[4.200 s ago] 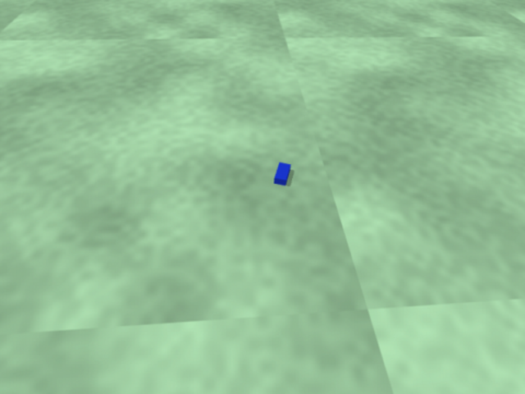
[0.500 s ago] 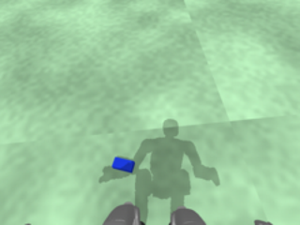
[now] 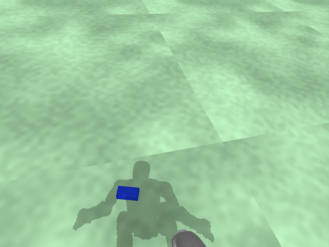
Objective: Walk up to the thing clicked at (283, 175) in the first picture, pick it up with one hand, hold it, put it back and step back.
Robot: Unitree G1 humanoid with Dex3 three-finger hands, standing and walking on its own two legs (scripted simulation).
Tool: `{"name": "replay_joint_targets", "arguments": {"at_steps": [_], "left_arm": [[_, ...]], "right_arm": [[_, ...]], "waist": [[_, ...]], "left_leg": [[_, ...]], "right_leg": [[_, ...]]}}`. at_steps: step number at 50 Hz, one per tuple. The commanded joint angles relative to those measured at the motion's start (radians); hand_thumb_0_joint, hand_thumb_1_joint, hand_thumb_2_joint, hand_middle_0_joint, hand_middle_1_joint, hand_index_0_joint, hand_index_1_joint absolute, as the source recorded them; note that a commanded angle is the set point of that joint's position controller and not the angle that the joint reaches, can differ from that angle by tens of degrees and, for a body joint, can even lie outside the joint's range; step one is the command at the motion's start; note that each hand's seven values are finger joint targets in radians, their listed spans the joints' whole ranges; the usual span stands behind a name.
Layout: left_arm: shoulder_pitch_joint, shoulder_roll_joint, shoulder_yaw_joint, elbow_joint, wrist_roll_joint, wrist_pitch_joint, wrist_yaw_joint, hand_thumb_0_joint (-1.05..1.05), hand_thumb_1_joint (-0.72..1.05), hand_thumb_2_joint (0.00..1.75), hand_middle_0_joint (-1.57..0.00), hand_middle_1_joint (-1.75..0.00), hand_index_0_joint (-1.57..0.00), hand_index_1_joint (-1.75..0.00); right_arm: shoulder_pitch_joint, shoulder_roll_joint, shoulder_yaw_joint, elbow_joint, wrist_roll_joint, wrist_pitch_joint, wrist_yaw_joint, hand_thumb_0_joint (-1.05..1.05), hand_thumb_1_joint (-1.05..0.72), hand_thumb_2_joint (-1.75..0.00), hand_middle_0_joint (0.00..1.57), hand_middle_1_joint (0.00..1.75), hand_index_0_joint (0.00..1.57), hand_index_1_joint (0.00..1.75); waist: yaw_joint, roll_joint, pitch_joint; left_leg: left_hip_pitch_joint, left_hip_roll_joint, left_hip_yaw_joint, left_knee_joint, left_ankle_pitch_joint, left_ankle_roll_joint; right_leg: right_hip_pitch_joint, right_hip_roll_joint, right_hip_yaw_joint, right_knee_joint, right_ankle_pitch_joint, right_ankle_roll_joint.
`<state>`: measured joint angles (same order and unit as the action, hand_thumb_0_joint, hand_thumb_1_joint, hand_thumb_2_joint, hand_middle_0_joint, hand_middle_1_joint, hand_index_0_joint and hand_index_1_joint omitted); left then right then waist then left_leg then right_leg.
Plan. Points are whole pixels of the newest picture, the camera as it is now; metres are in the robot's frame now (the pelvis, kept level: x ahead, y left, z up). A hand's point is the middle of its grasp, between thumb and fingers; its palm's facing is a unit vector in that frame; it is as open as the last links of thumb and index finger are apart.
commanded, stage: walk up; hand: left
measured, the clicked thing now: (128, 193) +0.57 +0.15 -0.73
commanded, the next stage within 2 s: stand in 1.70 s
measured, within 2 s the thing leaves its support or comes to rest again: neither
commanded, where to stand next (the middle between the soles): +0.15 -0.05 m, yaw -3 degrees
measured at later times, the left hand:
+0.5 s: hand (84, 224) +0.22 +0.20 -0.13, palm faces -0.17 -0.90 -0.39, open 7.4 cm
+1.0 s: hand (79, 242) +0.18 +0.21 -0.14, palm faces -0.11 -0.92 -0.37, open 7.4 cm
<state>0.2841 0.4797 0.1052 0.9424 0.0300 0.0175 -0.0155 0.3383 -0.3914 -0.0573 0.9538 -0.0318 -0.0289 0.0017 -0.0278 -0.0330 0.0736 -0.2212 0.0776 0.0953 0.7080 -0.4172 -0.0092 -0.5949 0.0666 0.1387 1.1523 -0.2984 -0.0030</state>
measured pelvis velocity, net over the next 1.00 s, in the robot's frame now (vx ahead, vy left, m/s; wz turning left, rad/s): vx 0.07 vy -0.04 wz -0.09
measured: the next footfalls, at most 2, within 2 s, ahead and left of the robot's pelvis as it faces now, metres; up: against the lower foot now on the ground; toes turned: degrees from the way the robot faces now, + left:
right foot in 0.30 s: +0.11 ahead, -0.17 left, +0.00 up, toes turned -7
left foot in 0.56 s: +0.18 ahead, +0.09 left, +0.00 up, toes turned -5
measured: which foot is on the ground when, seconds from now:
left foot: down 0.00-0.32, up 0.34-0.54, down 0.56-1.00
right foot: up 0.00-0.28, down 0.30-1.00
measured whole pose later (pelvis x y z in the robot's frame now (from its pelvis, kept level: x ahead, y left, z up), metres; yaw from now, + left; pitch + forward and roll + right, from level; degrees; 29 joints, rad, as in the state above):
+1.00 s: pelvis +0.07 -0.04 +0.01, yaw -5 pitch -2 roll +0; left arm 0.06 0.36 0.01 1.10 0.01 0.00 0.00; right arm 0.04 -0.40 -0.02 1.06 0.00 0.00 0.01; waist 0.00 0.01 0.12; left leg -0.34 0.03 -0.01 0.59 -0.22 -0.03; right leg -0.29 -0.02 -0.01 0.63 -0.31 0.00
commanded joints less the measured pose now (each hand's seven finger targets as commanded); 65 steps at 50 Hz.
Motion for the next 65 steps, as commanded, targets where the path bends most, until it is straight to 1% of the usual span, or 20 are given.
{"name": "replay_joint_targets", "arguments": {"at_steps": [1, 3, 7, 11, 13, 14, 15, 16, 17, 19, 21, 26, 28, 29, 30, 32, 34, 36, 41, 65], "left_arm": [[-0.062, 0.163, 0.048, -0.090, 0.003, -0.010, -0.030, 0.00, 0.90, 0.90, -0.20, -0.30, -0.20, -0.30], [-0.098, 0.154, 0.038, -0.101, -0.003, -0.015, -0.036, 0.00, 0.90, 0.90, -0.20, -0.30, -0.20, -0.30], [-0.140, 0.135, 0.018, -0.108, -0.010, -0.032, -0.038, 0.00, 0.90, 0.90, -0.20, -0.30, -0.20, -0.30], [-0.142, 0.105, 0.003, -0.101, -0.013, -0.047, -0.037, 0.00, 0.90, 0.90, -0.20, -0.30, -0.20, -0.30], [-0.066, 0.094, 0.004, -0.061, -0.012, -0.053, -0.026, 0.00, 0.90, 0.90, -0.20, -0.30, -0.20, -0.30], [0.016, 0.132, 0.023, -0.028, -0.012, -0.058, -0.014, 0.00, 0.90, 0.90, -0.20, -0.30, -0.20, -0.30], [0.082, 0.199, 0.049, -0.022, -0.009, -0.063, -0.002, 0.00, 0.90, 0.90, -0.20, -0.30, -0.20, -0.30], [0.106, 0.280, 0.056, -0.049, -0.012, -0.068, 0.015, 0.00, 0.90, 0.90, -0.20, -0.30, -0.20, -0.30], [0.061, 0.295, 0.054, -0.063, -0.022, -0.064, 0.015, 0.00, 0.90, 0.90, -0.20, -0.30, -0.20, -0.30], [-0.031, 0.212, 0.028, -0.083, -0.042, -0.061, 0.026, 0.00, 0.90, 0.90, -0.20, -0.30, -0.20, -0.30], [-0.098, 0.167, 0.007, -0.099, -0.030, -0.061, 0.031, 0.00, 0.90, 0.90, -0.20, -0.30, -0.20, -0.30], [-0.219, 0.144, -0.016, -0.102, -0.034, -0.051, 0.038, 0.00, 0.90, 0.90, -0.20, -0.30, -0.20, -0.30], [-0.225, 0.114, -0.025, -0.103, -0.049, -0.036, 0.038, 0.00, 0.90, 0.90, -0.20, -0.30, -0.20, -0.30], [-0.199, 0.084, -0.031, -0.096, -0.055, -0.027, 0.037, 0.00, 0.90, 0.90, -0.20, -0.30, -0.20, -0.30], [-0.201, 0.098, -0.023, -0.069, -0.060, -0.019, 0.042, 0.00, 0.90, 0.90, -0.20, -0.30, -0.20, -0.30], [-0.174, 0.096, -0.019, -0.026, -0.045, -0.021, 0.043, 0.00, 0.90, 0.90, -0.20, -0.30, -0.20, -0.30], [-0.151, 0.112, -0.019, 0.009, -0.035, -0.037, 0.039, 0.00, 0.90, 0.90, -0.20, -0.30, -0.20, -0.30], [-0.244, 0.166, -0.013, 0.004, -0.032, -0.040, 0.035, 0.00, 0.90, 0.90, -0.20, -0.30, -0.20, -0.30], [-0.281, 0.116, -0.039, 0.039, -0.030, -0.039, 0.034, 0.00, 0.90, 0.90, -0.20, -0.30, -0.20, -0.30], [-0.294, 0.090, -0.039, 0.127, -0.029, -0.033, 0.015, 0.00, 0.90, 0.90, -0.20, -0.30, -0.20, -0.30]], "right_arm": [[-0.048, -0.320, -0.086, -0.081, 0.003, -0.061, -0.025, 0.00, -0.90, -0.90, 0.20, 0.30, 0.20, 0.30], [0.014, -0.310, -0.083, -0.073, 0.005, -0.065, -0.024, 0.00, -0.90, -0.90, 0.20, 0.30, 0.20, 0.30], [0.039, -0.309, -0.082, -0.089, 0.003, -0.060, -0.011, 0.00, -0.90, -0.90, 0.20, 0.30, 0.20, 0.30], [0.020, -0.307, -0.071, -0.116, 0.006, -0.040, 0.000, 0.00, -0.90, -0.90, 0.20, 0.30, 0.20, 0.30], [0.003, -0.290, -0.058, -0.129, 0.015, -0.021, -0.001, 0.00, -0.90, -0.90, 0.20, 0.30, 0.20, 0.30], [0.024, -0.239, -0.035, -0.138, 0.023, -0.020, -0.003, 0.00, -0.90, -0.90, 0.20, 0.30, 0.20, 0.30], [0.042, -0.190, -0.014, -0.157, 0.032, -0.023, -0.007, 0.00, -0.90, -0.90, 0.20, 0.30, 0.20, 0.30], [0.024, -0.141, 0.003, -0.187, 0.045, -0.026, -0.009, 0.00, -0.90, -0.90, 0.20, 0.30, 0.20, 0.30], [-0.052, -0.230, -0.033, -0.176, 0.040, -0.013, -0.027, 0.00, -0.90, -0.90, 0.20, 0.30, 0.20, 0.30], [0.010, -0.236, -0.031, -0.131, 0.051, -0.015, -0.034, 0.00, -0.90, -0.90, 0.20, 0.30, 0.20, 0.30], [0.056, -0.226, -0.025, -0.090, 0.050, -0.018, -0.033, 0.00, -0.90, -0.90, 0.20, 0.30, 0.20, 0.30], [0.059, -0.179, -0.025, -0.036, 0.041, -0.016, -0.026, 0.00, -0.90, -0.90, 0.20, 0.30, 0.20, 0.30], [-0.003, -0.233, -0.041, -0.048, 0.022, -0.022, -0.029, 0.00, -0.90, -0.90, 0.20, 0.30, 0.20, 0.30], [-0.067, -0.291, -0.051, -0.072, 0.016, -0.025, -0.027, 0.00, -0.90, -0.90, 0.20, 0.30, 0.20, 0.30], [-0.107, -0.328, -0.049, -0.073, 0.035, -0.026, -0.021, 0.00, -0.90, -0.90, 0.20, 0.30, 0.20, 0.30], [-0.208, -0.295, -0.033, -0.075, 0.028, -0.023, -0.021, 0.00, -0.90, -0.90, 0.20, 0.30, 0.20, 0.30], [-0.231, -0.247, -0.016, -0.065, 0.036, -0.014, -0.017, 0.00, -0.90, -0.90, 0.20, 0.30, 0.20, 0.30], [-0.200, -0.207, -0.013, -0.034, 0.045, -0.003, -0.018, 0.00, -0.90, -0.90, 0.20, 0.30, 0.20, 0.30], [-0.256, -0.208, -0.011, 0.012, 0.039, -0.001, -0.004, 0.00, -0.90, -0.90, 0.20, 0.30, 0.20, 0.30], [-0.346, -0.198, 0.015, 0.109, 0.032, 0.001, 0.010, 0.00, -0.90, -0.90, 0.20, 0.30, 0.20, 0.30]], "waist": [[0.004, 0.164, 0.109], [-0.029, 0.169, 0.089], [-0.054, 0.218, 0.077], [-0.030, 0.262, 0.044], [0.013, 0.214, -0.024], [0.057, 0.104, -0.099], [0.095, -0.045, -0.159], [0.109, -0.212, -0.159], [0.123, -0.113, -0.109], [0.064, -0.029, -0.077], [0.022, -0.087, -0.055], [-0.015, -0.143, -0.085], [-0.010, -0.049, -0.079], [0.020, 0.055, -0.084], [0.022, 0.145, -0.098], [0.060, 0.125, -0.099], [0.073, 0.115, -0.123], [0.011, 0.015, -0.123], [0.017, 0.024, -0.151], [0.030, 0.054, -0.119]], "left_leg": [[0.108, 0.241, -0.354, -0.456, -0.264, 0.150], [0.196, 0.230, -0.310, -0.460, -0.167, 0.132], [0.221, 0.242, -0.208, -0.439, 0.007, 0.179], [0.114, 0.213, -0.070, -0.317, 0.312, 0.174], [0.045, 0.178, 0.002, -0.153, 0.458, 0.150], [-0.016, 0.133, 0.033, 0.022, 0.467, 0.116], [-0.183, 0.087, 0.030, 0.223, 0.329, 0.080], [-0.387, -0.071, -0.005, 0.373, -0.095, 0.030], [-0.366, -0.031, -0.129, 0.469, -0.225, 0.036], [-0.363, -0.018, -0.195, 0.464, -0.172, 0.043], [-0.251, -0.016, -0.142, 0.339, -0.094, 0.037], [-0.017, -0.043, -0.042, -0.048, 0.174, 0.016], [0.037, 0.012, -0.156, -0.145, 0.406, 0.044], [-0.002, 0.133, -0.357, -0.225, 0.388, 0.102], [-0.117, 0.245, -0.490, -0.283, 0.378, 0.213], [-0.189, 0.221, -0.437, -0.241, 0.388, 0.214], [-0.177, 0.119, -0.280, -0.124, 0.435, 0.109], [-0.093, -0.006, -0.167, -0.056, 0.290, 0.037], [-0.031, 0.047, -0.219, -0.159, 0.273, 0.075], [-0.021, 0.057, -0.239, -0.351, 0.204, 0.034]], "right_leg": [[-0.184, -0.049, 0.050, -0.067, 0.022, 0.013], [-0.184, -0.053, 0.028, -0.141, 0.018, 0.012], [-0.093, -0.086, -0.053, -0.301, -0.020, 0.008], [0.153, -0.081, -0.186, -0.476, -0.078, -0.017], [0.364, -0.038, -0.243, -0.631, 0.058, -0.031], [0.536, -0.027, -0.209, -0.666, 0.077, -0.046], [0.683, -0.123, 0.004, -0.686, 0.017, -0.089], [0.708, -0.390, 0.462, -0.814, 0.040, -0.222], [0.589, -0.470, 0.501, -0.814, 0.088, -0.328], [0.549, -0.371, 0.245, -0.705, 0.314, -0.290], [0.382, -0.318, 0.103, -0.689, 0.374, -0.247], [0.233, -0.270, -0.013, -0.530, 0.507, -0.186], [0.137, -0.218, -0.018, -0.453, 0.290, -0.108], [0.119, -0.137, -0.059, -0.386, 0.112, -0.057], [0.248, -0.070, -0.123, -0.284, -0.058, -0.033], [0.334, -0.080, -0.100, -0.339, -0.144, -0.039], [0.390, -0.138, -0.046, -0.518, 0.129, -0.057], [0.287, -0.237, 0.095, -0.598, 0.198, -0.114], [0.298, -0.183, -0.003, -0.609, 0.104, -0.060], [0.411, -0.179, -0.052, -0.787, 0.045, -0.037]]}}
